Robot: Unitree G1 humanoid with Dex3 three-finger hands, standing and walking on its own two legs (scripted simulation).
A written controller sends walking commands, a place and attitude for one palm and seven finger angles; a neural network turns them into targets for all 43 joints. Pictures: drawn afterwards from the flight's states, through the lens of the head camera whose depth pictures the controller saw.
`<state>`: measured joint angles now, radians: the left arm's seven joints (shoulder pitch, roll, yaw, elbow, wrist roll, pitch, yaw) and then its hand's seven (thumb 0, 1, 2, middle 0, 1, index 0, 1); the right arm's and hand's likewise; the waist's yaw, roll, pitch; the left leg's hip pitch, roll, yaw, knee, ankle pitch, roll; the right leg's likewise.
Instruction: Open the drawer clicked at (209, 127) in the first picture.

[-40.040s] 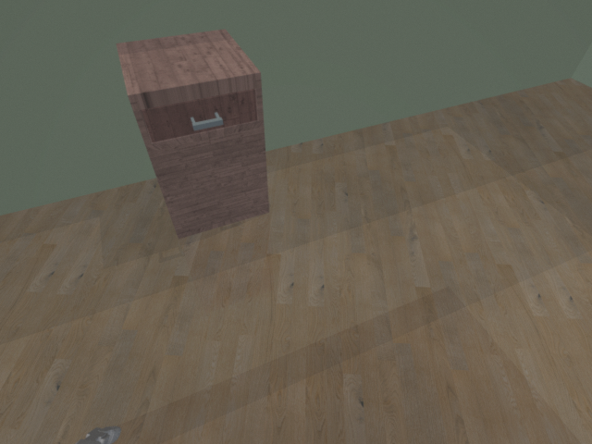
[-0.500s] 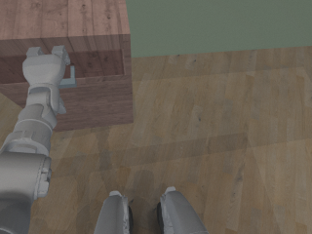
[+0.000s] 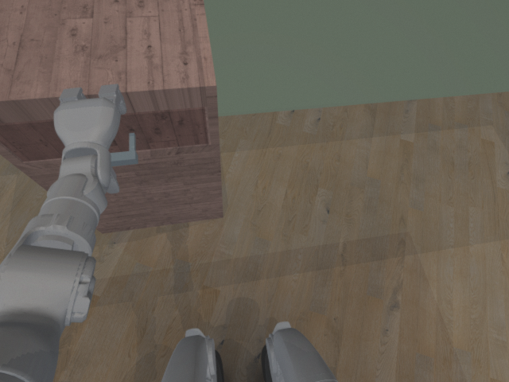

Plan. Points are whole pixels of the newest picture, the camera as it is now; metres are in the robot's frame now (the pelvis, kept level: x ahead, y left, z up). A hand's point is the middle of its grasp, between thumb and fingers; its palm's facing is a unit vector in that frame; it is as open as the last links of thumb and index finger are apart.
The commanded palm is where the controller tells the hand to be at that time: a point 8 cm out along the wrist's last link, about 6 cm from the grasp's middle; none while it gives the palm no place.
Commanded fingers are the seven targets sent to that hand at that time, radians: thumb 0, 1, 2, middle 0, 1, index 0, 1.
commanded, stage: lift the hand off the handle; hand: left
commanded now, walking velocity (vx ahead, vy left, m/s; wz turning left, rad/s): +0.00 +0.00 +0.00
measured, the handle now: (109, 150) +0.55 +0.23 -0.11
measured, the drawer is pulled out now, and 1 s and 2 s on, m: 0.00 0.00 0.00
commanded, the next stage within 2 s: draw the hand back to the body in 0.82 s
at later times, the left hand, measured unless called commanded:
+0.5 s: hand (99, 133) +0.52 +0.21 +0.01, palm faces -0.09 -0.05 -1.00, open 13.4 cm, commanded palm +0.52 +0.21 +0.07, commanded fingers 0.00 -0.50 0.30 -0.30 -1.20 -0.30 -1.20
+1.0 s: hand (94, 124) +0.51 +0.20 +0.04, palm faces -0.14 -0.10 -0.99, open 13.8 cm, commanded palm +0.48 +0.21 +0.10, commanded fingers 0.00 -0.50 0.30 -0.30 -1.20 -0.30 -1.20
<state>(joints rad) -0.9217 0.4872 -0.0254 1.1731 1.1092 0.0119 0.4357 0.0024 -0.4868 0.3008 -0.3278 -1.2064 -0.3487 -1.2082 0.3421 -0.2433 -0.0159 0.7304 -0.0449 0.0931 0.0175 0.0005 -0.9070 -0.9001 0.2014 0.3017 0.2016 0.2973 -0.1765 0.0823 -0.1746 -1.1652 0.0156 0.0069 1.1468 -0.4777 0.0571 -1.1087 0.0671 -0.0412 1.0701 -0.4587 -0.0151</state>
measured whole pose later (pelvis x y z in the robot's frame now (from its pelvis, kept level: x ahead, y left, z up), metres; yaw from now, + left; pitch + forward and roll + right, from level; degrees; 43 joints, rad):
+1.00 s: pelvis +0.03 +0.00 +0.04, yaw +0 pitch +23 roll -3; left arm -0.80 0.49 -0.01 1.06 1.06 -0.10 0.28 0.00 -0.49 0.30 -0.32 -1.20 -0.32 -1.20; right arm 0.39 -0.26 -0.04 0.70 -0.02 0.12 -0.01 0.00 -0.91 -0.90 0.20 0.30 0.20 0.30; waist -0.15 0.07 -0.16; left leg -0.91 0.01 0.03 0.93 -0.43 0.06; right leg -0.86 0.07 0.00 0.86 -0.40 -0.01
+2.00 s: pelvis +0.04 -0.03 +0.10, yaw +2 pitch -3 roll +0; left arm 0.33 0.30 0.19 -0.21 -0.08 -0.08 0.08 0.00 0.05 0.53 -0.27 -0.85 -0.27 -0.85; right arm 0.21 -0.24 0.04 0.61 0.01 -0.05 -0.07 0.01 -0.90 -0.90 0.20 0.30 0.20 0.30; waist 0.03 0.09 0.02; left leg -0.09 0.00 0.01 0.37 -0.23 0.01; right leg -0.06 0.06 0.00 0.34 -0.23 -0.05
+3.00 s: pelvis +0.01 -0.01 +0.09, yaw +2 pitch +1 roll -1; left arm 0.68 0.38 0.32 -0.57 -0.05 -0.16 0.14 0.02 0.89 0.90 -0.21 -0.30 -0.21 -0.30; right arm 0.21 -0.22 -0.02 0.57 0.01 -0.05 -0.07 0.01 -0.91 -0.90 0.20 0.30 0.20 0.30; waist -0.02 0.01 0.03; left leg -0.27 -0.02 0.03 0.48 -0.24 0.04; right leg -0.24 0.04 0.01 0.45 -0.23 -0.02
